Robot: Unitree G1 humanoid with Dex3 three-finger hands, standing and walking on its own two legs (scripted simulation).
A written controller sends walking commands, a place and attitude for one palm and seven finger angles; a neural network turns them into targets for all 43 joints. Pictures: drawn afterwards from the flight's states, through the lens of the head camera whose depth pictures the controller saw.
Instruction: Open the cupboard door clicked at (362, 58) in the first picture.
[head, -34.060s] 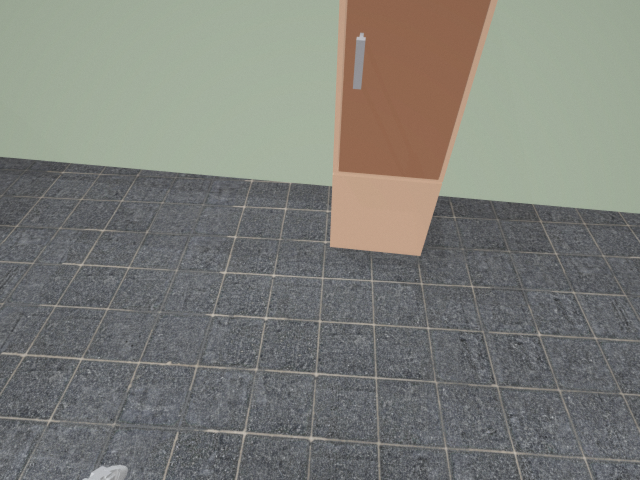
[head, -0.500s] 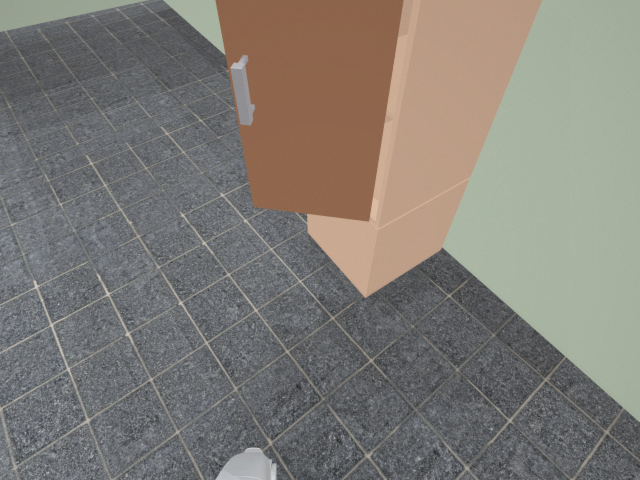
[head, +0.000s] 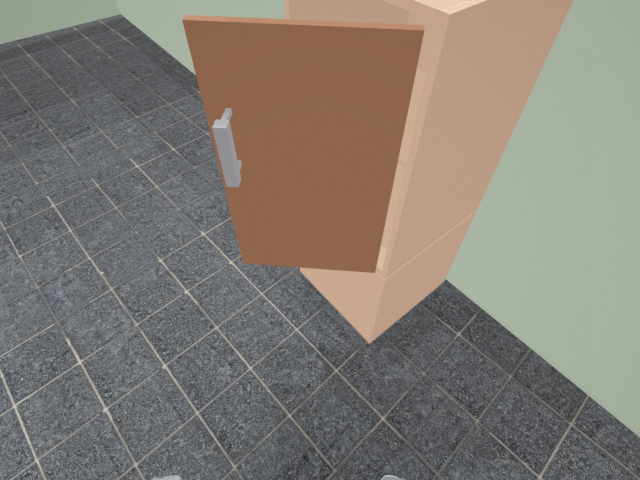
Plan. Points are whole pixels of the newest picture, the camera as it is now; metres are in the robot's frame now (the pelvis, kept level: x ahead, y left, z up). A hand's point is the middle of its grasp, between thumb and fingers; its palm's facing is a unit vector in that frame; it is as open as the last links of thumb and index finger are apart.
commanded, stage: come to a stop and stand still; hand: left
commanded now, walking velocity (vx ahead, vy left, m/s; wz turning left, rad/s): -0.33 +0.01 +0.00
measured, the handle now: (230, 148) +0.63 +0.20 +0.05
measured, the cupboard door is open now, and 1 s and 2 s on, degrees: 46 46 46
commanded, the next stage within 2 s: look again from close up in 1.52 s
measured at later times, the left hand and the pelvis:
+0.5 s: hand out of the picture +0.10 +0.24 -0.19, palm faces +0.06 -0.98 -0.21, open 7.3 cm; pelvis +0.05 +0.04 -0.01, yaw +0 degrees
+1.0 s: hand out of the picture +0.04 +0.16 -0.18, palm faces +0.02 -0.99 -0.14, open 7.4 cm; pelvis +0.04 +0.01 +0.00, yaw +0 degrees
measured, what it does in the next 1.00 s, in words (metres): steps on the spot: right foot, then left foot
